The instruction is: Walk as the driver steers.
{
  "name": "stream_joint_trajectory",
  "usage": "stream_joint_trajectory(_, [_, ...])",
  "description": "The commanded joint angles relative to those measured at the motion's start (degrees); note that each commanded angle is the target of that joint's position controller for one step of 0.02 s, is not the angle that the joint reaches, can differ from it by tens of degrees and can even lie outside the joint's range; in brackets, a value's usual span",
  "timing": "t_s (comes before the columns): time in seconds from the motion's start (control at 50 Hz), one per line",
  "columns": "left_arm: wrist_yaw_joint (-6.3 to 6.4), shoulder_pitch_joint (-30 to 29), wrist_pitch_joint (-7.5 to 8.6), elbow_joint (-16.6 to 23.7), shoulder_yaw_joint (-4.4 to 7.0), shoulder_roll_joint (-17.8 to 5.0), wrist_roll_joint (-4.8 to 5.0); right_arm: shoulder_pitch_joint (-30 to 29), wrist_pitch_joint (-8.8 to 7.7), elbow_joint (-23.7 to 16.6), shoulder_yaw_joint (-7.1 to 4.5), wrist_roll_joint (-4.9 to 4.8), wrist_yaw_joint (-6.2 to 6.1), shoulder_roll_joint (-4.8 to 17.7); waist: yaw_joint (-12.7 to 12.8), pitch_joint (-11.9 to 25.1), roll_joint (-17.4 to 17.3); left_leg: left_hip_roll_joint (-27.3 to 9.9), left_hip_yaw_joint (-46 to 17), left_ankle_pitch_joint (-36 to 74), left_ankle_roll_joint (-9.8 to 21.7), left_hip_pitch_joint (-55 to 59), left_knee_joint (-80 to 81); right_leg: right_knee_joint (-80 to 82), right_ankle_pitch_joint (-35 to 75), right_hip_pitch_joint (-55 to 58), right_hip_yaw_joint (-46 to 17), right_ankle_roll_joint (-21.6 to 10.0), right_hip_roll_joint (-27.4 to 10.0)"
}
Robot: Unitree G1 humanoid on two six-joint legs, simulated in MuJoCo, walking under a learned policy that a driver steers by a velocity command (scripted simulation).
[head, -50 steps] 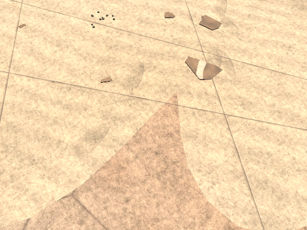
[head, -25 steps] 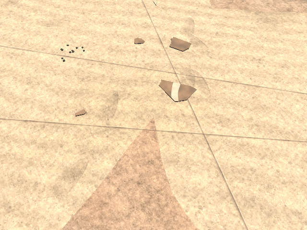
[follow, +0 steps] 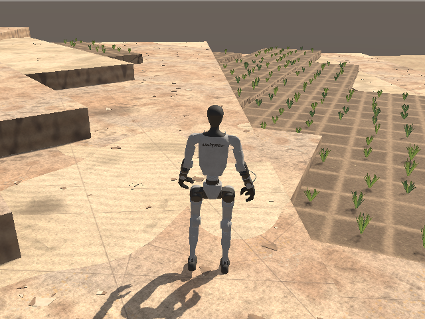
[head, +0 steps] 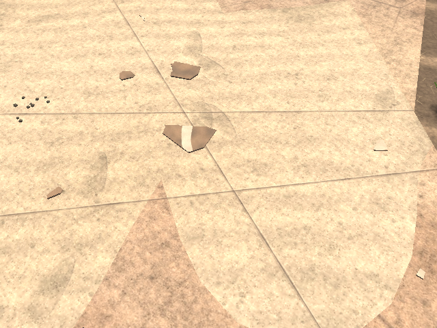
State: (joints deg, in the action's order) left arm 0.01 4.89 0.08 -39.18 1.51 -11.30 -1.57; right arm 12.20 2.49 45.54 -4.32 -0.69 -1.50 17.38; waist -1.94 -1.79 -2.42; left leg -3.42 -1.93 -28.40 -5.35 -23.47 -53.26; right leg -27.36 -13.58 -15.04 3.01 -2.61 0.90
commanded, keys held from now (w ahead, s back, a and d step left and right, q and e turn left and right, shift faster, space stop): q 0.50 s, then no key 0.06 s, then w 0.12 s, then w+e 0.32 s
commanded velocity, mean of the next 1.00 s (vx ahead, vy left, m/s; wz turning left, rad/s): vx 0.12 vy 0.00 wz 0.24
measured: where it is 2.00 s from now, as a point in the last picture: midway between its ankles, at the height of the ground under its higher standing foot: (199, 312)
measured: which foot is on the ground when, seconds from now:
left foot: up 0.00-0.26, down 0.28-0.84, up 0.86-1.00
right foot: down 0.00-0.28, up 0.30-0.80, down 0.82-1.00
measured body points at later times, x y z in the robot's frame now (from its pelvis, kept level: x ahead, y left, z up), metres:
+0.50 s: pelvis -0.03 +0.05 +0.01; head +0.00 +0.09 +0.45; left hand +0.05 +0.37 -0.11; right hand +0.16 -0.20 -0.08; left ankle -0.06 +0.12 -0.74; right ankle +0.01 -0.11 -0.65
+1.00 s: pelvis +0.08 +0.03 +0.01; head +0.11 +0.01 +0.46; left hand +0.03 +0.30 -0.11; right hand +0.30 -0.18 -0.10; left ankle +0.05 +0.17 -0.67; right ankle +0.06 -0.08 -0.74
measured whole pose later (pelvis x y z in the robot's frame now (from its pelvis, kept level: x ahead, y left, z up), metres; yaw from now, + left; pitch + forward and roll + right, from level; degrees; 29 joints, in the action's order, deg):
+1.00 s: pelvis +0.08 +0.03 +0.01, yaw +15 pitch +2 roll +1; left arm -1.0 22.0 4.7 -48.1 2.7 -14.4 1.0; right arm 10.9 -4.9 40.7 -3.1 -0.1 0.8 17.5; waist 2.3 -0.1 -2.1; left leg -0.1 -1.5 -18.2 0.8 -28.4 -55.7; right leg -21.0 -15.4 -7.1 -4.2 -3.2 2.4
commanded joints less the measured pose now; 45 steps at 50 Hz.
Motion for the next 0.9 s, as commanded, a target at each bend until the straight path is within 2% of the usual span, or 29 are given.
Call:
stream_joint_trajectory(0.02, [1.36, -2.0, 0.38, 2.5, 3.66, -11.1, 0.43, 0.7, 0.0, -3.0, -1.62, -0.5, -0.67, 5.8, 1.4, 5.1, 9.8, -0.1, -0.1, 2.0, -0.5, -1.4, -2.0, 8.4, 22.5, 5.4, -8.8, -10.8, -15.8])
stream_joint_trajectory(0.1, [2.19, -1.1, -0.62, 1.1, 4.18, -11.4, 0.57, -2.0, 0.4, -4.9, -1.09, -0.38, -0.56, 4.2, 3.0, 3.9, 9.5, -1.1, 1.0, 1.3, 0.1, -3.1, 1.1, 9.5, 16.1, 7.5, -9.5, -12.1, -18.3])
stream_joint_trajectory(0.18, [2.22, -1.7, -1.14, 0.4, 4.77, -12.6, 0.82, -1.5, 0.42, -5.9, -1.01, -0.34, 0.46, 4.1, 2.6, 4.9, 9.9, -0.7, 3.5, 1.5, 1.6, 0.0, 5.9, 8.4, 19.3, 8.4, -7.9, -12.0, -19.6])
stream_joint_trajectory(0.22, [2.25, -2.3, -1.36, 0.2, 5.04, -13.4, 1.34, -0.4, 0.45, -6.0, -1.09, -0.43, 1.19, 4.2, 1.7, 5.7, 10.2, 0.0, 4.8, 3.4, 3.0, 2.7, 10.3, 6.6, 21.4, 8.7, -6.6, -10.9, -19.9])
stream_joint_trajectory(0.26, [2.39, -3.5, -1.77, -0.3, 5.2, -13.7, 2.42, 3.1, 0.43, -4.9, -1.32, -0.36, 1.87, 4.0, -0.7, 6.4, 9.9, 1.7, 7.1, 11.7, 5.5, 9.1, 21.1, 2.3, 18.7, 6.6, -3.4, -7.3, -18.6])
stream_joint_trajectory(0.28, [2.29, -1.1, -1.9, -1.5, 5.11, -12.6, 2.8, 4.6, 0.34, -4.5, -1.86, 0.06, 1.75, 5.5, -0.9, 5.9, 7.0, 2.3, 4.8, 18.8, 7.8, 13.6, 27.7, -2.7, 11.6, 3.1, -0.4, -3.2, -16.1])
stream_joint_trajectory(0.3, [1.93, 0.3, -1.79, -1.3, 4.52, -9.8, 1.28, 5.5, 0.13, -5.1, -3.4, 0.22, 0.83, 11.4, 0.8, 5.6, -6.7, -7.9, -11.0, 35.2, 12.4, 21.3, 32.9, -17.1, -2.3, -8.8, 6.2, 2.9, -9.9])
stream_joint_trajectory(0.32, [2.21, -6.3, -1.32, 2.7, 3.99, -9.0, 0.41, 5.5, -0.67, -6.6, -4.13, 1.61, 0.91, 16.1, -1.2, 4.0, -16.5, -19.9, -28.8, 46.6, 24.3, 21.3, 34.9, -29.4, -25.2, -22.2, 3.2, 6.4, -0.1])
stream_joint_trajectory(0.34, [2.39, -8.6, -1.13, 2.8, 4.64, -11.0, 0.79, 5.1, -2.1, -7.4, -3.49, 2.85, 1.33, 13.8, -2.9, 6.3, -7.9, -19.3, -27.6, 42.7, 26.7, 20.6, 35.8, -38.4, -26.3, -23.6, -4.6, 6.1, -1.1])
stream_joint_trajectory(0.36, [2.31, -7.1, -1.18, 2.1, 5.04, -11.7, 1.75, 2.4, -3.13, -7.5, -3.02, 2.41, 1.29, 12.5, -0.7, 5.2, -5.7, -16.0, -22.2, 38.9, 23.6, 19.8, 35.4, -40.3, -20.9, -24.1, -6.5, 5.2, -2.2])
stream_joint_trajectory(0.38, [2.62, -4.9, -1.27, 0.6, 5.4, -12.0, 1.71, -0.9, -3.4, -7.9, -2.86, 1.12, 0.95, 11.3, 1.0, 4.2, -3.0, -12.5, -18.4, 35.1, 20.1, 19.2, 34.9, -39.3, -15.7, -24.3, -6.9, 5.1, -2.9])
stream_joint_trajectory(0.4, [2.96, -3.9, -1.39, -0.1, 5.72, -12.9, 1.21, -2.9, -3.33, -8.3, -2.15, -0.05, 0.55, 9.3, 1.7, 3.8, -3.2, -11.1, -16.9, 35.1, 18.3, 19.2, 34.9, -38.1, -12.1, -24.5, -7.3, 5.5, -3.3])
stream_joint_trajectory(0.42, [2.94, -3.0, -1.29, -0.6, 5.77, -12.5, 1.06, -3.1, -3.15, -8.6, -1.64, -0.2, 0.13, 8.4, 2.2, 4.5, -4.1, -9.7, -15.5, 37.5, 17.9, 18.1, 34.8, -39.2, -9.3, -22.2, -6.9, 6.0, -2.6])
stream_joint_trajectory(0.46, [2.7, -1.5, -0.98, -0.9, 5.66, -11.7, 1.51, -1.9, -2.87, -8.9, -1.49, 0.24, -0.23, 8.2, 2.3, 6.0, -3.8, -8.5, -14.5, 39.5, 18.2, 19.1, 34.5, -38.8, -6.2, -20.8, -6.8, 6.9, -1.6])
stream_joint_trajectory(0.56, [2.54, -2.0, -0.6, -0.9, 4.99, -10.6, 1.82, -1.1, -2.18, -9.3, -1.52, 0.44, -0.76, 8.5, 0.9, 5.6, -5.2, -7.6, -15.3, 34.0, 18.0, 21.0, 34.2, -26.1, -4.1, -19.1, -6.9, 8.5, -1.8])
stream_joint_trajectory(0.6, [1.84, -2.3, -0.17, -0.9, 4.64, -10.5, 2.03, 0.1, -2.14, -8.7, -1.44, 0.29, -0.64, 8.4, -0.5, 5.2, -6.2, -6.9, -16.7, 15.3, 18.2, 18.8, 37.1, -20.7, -3.0, -16.5, -6.0, 8.2, -2.2])
stream_joint_trajectory(0.64, [1.04, -3.5, 0.76, -0.4, 4.46, -11.0, 2.37, 0.5, -2.39, -8.0, -1.32, 0.37, -0.26, 8.9, -1.6, 2.5, -8.2, -7.4, -19.7, 3.1, 18.7, 16.3, 39.7, -16.1, -4.1, -15.3, -5.1, 7.4, -2.3])
stream_joint_trajectory(0.72, [-0.58, -2.5, 3.41, -1.0, 3.92, -11.1, 2.91, 1.0, -3.16, -6.9, -1.01, 0.35, 0.5, 9.4, -2.3, 0.8, -7.2, -8.5, -21.1, -0.9, 18.7, 15.1, 39.8, -8.3, -5.9, -10.5, -2.9, 4.4, -2.2])
stream_joint_trajectory(0.76, [-1.18, -0.4, 4.43, -2.0, 3.58, -10.5, 3.29, 0.5, -3.53, -6.5, -0.78, 0.18, 0.8, 9.2, -1.0, 0.2, -5.8, -8.5, -20.1, -1.7, 18.1, 12.8, 38.8, -3.8, -3.3, -5.8, -1.5, 2.1, -1.8])
stream_joint_trajectory(0.8, [-1.38, 5.0, 5.04, -4.5, 3.55, -10.2, 3.26, -0.1, -3.9, -6.3, -0.18, 0.22, 1.11, 7.6, 2.0, 1.0, -3.9, -6.5, -17.5, -2.0, 16.5, 8.4, 35.5, 1.1, -1.1, 3.5, -0.7, 0.0, -0.3])
stream_joint_trajectory(0.82, [-1.22, 9.2, 5.24, -5.7, 3.71, -11.0, 3.29, -1.0, -4.29, -6.5, 0.5, 0.62, 1.21, 5.5, 3.9, 1.9, -2.4, -4.6, -14.8, -0.1, 14.8, 5.2, 30.7, 2.1, -2.3, 8.7, -4.3, -1.4, -2.3])
stream_joint_trajectory(0.84, [-0.93, 15.0, 5.44, -6.8, 4.13, -13.9, 3.07, -2.8, -4.9, -7.7, 1.56, 1.33, 1.34, 1.9, 5.4, 3.3, 6.5, 0.7, -6.8, 3.5, 11.1, -0.9, 15.4, 7.4, -5.2, 14.6, -17.3, -4.8, -10.9])
stream_joint_trajectory(0.86, [-1.53, 18.6, 5.55, -7.6, 5.84, -20.7, 2.54, -4.6, -6.26, -11.2, 0.85, 0.4, 1.05, 3.7, 5.2, 1.2, 19.3, 7.5, 1.2, -2.7, 7.7, -16.6, 2.0, 14.9, -14.8, 20.2, -40.2, -14.2, -20.6])
stream_joint_trajectory(0.88, [-1.94, 18.7, 6.08, -7.1, 5.05, -17.6, 2.54, -6.7, -7.36, -11.5, -0.13, -0.53, 0.85, 7.7, 6.4, -1.7, 14.4, 5.1, -2.4, -6.2, 7.3, -24.1, -6.3, 17.1, -19.3, 20.5, -46.2, -17.0, -23.1])
stream_joint_trajectory(0.9, [-1.79, 17.0, 6.39, -6.4, 4.29, -15.2, 2.45, -6.6, -8.15, -11.1, -0.37, -1.04, 1.3, 8.0, 5.5, -3.0, 11.3, 2.7, -4.0, -0.3, 7.7, -26.4, -9.2, 16.5, -18.2, 21.0, -41.6, -15.4, -21.0])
